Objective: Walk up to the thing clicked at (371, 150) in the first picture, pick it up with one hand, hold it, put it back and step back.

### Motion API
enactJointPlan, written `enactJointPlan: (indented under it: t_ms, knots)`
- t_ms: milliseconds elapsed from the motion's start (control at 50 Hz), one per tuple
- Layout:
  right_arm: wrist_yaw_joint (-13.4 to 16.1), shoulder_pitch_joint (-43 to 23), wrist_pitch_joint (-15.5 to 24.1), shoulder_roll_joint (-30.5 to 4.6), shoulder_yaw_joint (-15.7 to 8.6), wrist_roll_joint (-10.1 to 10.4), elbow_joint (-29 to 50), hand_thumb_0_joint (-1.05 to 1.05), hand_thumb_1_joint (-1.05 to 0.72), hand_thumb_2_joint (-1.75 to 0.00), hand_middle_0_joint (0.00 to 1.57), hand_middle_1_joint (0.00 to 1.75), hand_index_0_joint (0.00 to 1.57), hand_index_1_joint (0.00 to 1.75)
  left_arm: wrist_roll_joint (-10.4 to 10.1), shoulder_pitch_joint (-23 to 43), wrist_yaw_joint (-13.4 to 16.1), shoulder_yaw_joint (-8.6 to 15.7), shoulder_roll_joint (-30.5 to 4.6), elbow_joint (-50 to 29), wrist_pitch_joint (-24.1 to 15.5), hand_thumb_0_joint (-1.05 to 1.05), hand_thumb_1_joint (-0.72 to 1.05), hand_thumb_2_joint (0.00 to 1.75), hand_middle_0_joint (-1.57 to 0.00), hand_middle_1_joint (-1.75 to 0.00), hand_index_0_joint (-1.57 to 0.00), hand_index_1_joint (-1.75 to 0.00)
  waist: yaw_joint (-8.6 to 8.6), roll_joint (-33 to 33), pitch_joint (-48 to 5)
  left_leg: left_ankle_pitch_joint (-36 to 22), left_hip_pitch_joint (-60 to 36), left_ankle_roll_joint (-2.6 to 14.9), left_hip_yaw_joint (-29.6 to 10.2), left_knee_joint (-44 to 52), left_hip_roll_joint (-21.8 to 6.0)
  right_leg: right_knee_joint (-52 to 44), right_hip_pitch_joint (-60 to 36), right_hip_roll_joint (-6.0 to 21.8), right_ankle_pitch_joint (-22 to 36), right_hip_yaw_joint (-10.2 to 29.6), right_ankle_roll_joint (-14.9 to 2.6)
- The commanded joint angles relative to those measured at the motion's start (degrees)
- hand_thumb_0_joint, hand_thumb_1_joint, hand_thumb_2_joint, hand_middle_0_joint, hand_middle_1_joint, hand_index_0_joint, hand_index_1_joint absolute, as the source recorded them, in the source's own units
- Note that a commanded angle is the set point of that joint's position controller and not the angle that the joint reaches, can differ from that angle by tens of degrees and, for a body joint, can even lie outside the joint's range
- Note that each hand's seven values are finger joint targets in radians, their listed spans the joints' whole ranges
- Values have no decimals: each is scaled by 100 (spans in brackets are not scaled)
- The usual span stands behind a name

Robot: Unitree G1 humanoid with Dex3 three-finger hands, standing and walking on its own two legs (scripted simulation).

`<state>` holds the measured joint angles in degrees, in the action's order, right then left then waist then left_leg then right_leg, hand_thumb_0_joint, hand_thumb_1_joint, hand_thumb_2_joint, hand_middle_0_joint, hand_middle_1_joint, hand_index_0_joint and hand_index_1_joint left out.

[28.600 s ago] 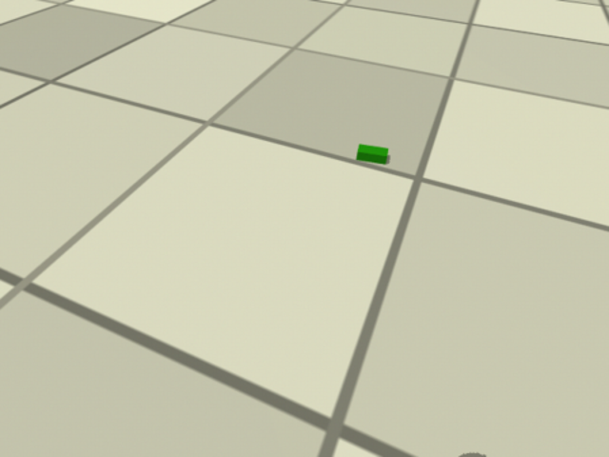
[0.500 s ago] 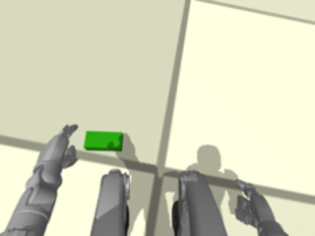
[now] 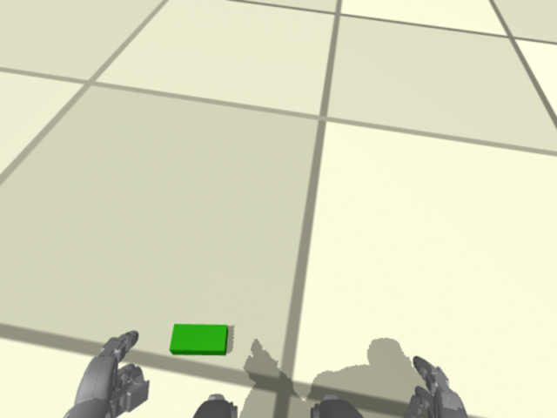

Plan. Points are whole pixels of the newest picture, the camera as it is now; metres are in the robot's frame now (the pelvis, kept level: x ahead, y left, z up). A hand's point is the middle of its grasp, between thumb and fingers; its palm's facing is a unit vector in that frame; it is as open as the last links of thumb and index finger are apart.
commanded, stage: home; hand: left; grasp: from above
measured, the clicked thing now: (200, 339) +0.44 +0.21 -0.65
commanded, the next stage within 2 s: none
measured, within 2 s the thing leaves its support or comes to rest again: neither
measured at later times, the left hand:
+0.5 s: hand (127, 411) +0.17 +0.18 -0.01, palm faces +0.07 -0.98 -0.20, open 7.4 cm
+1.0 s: hand (130, 411) +0.17 +0.18 -0.01, palm faces +0.05 -0.98 -0.21, open 7.4 cm
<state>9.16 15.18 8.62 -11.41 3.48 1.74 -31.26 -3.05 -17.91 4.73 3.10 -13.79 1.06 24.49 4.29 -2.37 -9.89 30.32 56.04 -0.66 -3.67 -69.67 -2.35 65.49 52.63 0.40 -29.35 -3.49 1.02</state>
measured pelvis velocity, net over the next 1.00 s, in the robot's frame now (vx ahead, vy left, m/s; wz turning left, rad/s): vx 0.01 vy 0.00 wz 0.02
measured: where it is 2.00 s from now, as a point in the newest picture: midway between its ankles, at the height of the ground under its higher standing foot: outside the picture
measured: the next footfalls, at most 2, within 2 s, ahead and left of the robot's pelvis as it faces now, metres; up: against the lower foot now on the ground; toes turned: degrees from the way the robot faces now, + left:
none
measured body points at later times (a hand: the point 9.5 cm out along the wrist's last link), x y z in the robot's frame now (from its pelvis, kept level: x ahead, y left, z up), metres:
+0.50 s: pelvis +0.02 +0.00 +0.04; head +0.03 +0.01 +0.49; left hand +0.17 +0.23 +0.01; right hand +0.20 -0.23 -0.01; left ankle +0.03 +0.12 -0.64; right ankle +0.02 -0.14 -0.64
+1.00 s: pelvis +0.01 +0.00 +0.04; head +0.03 +0.00 +0.49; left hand +0.17 +0.23 +0.01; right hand +0.17 -0.24 -0.03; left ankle +0.03 +0.12 -0.64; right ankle +0.02 -0.14 -0.64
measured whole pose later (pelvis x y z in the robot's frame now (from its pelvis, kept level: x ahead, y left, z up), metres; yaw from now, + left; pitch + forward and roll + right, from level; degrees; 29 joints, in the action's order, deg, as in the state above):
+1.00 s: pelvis +0.01 +0.00 +0.04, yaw +1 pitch +9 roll -3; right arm 10.9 17.0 14.4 -12.3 2.3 0.1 -31.6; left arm -2.7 -28.4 1.1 1.5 -12.9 -6.9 26.1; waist 2.5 -2.8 -8.8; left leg 27.1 39.8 -0.7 -3.1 -57.7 -2.0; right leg 53.8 36.6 0.7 -26.3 -3.3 1.0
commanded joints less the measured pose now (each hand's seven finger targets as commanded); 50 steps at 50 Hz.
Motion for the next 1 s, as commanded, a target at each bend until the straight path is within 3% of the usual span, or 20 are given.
enactJointPlan:
  t_ms: [0, 140, 280, 520, 620, 860, 980]
  knots:
    - [182, -134, 432, -712, -355, -18, 952, 0, -90, -90, 20, 30, 20, 30, -69, -485, 7, 290, -491, -1582, -165, 0, 90, 90, -20, -30, -20, -30, -153, -306, -1065, -1573, -1803, 100, 55, 1624, 170, -1478, -1406, -188, 1467, -2, -151]
    - [223, -77, 591, -732, -400, -67, 1078, 0, -90, -90, 20, 30, 20, 30, -58, -1137, -146, 207, -368, -1945, -38, 0, 90, 90, -20, -30, -20, -30, -146, -2, -526, -1636, -2130, 126, 53, 2047, 176, -1913, -1712, -228, 1449, -111, -136]
    - [221, -143, 771, -813, -464, -123, 1017, 0, -90, -90, 20, 30, 20, 30, 19, -881, -303, 184, -425, -1931, -79, 0, 90, 90, -20, -30, -20, -30, -84, -66, -212, -1428, -2229, 121, 90, 2206, 191, -2028, -1652, -209, 1219, -114, -118]
    - [225, -291, 887, -802, -435, -159, 930, 0, -90, -90, 20, 30, 20, 30, 91, -850, -300, 233, -542, -2019, -129, 0, 90, 90, -20, -30, -20, -30, -212, -82, -402, -1526, -2334, 136, 123, 2170, 239, -2066, -1880, -165, 1369, -63, -93]
    - [225, -299, 899, -808, -424, -155, 929, 0, -90, -90, 20, 30, 20, 30, 75, -949, -287, 220, -483, -1906, -113, 0, 90, 90, -20, -30, -20, -30, -236, -29, -270, -1271, -2236, 144, 95, 2243, 228, -2089, -1846, -175, 1133, -88, -101]
    - [242, -288, 924, -803, -437, -141, 937, 0, -90, -90, 20, 30, 20, 30, 42, -904, -304, 224, -482, -1917, -151, 0, 90, 90, -20, -30, -20, -30, -207, 7, -229, -1095, -2163, 140, 102, 2244, 212, -2119, -1783, -175, 972, -74, -96]
    - [250, -256, 923, -804, -452, -145, 886, 0, -90, -90, 20, 30, 20, 30, 57, -925, -313, 222, -500, -1863, -144, 0, 90, 90, -20, -30, -20, -30, -217, -111, -350, -1305, -2257, 120, 96, 2231, 194, -2046, -1792, -188, 1140, -67, -109]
